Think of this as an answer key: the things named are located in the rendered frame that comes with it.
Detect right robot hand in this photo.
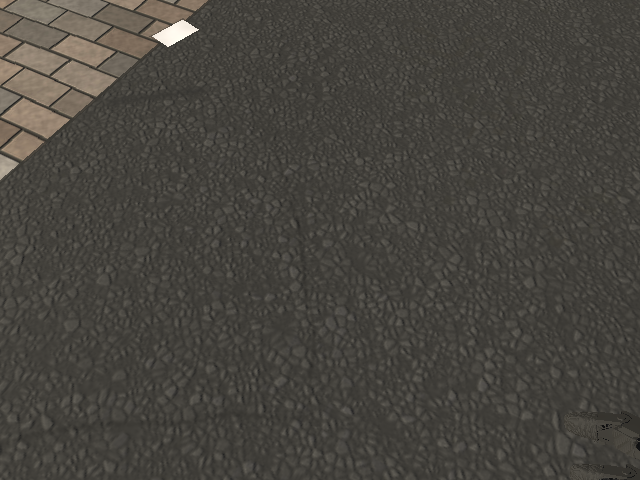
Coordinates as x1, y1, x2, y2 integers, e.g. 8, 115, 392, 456
564, 411, 640, 480

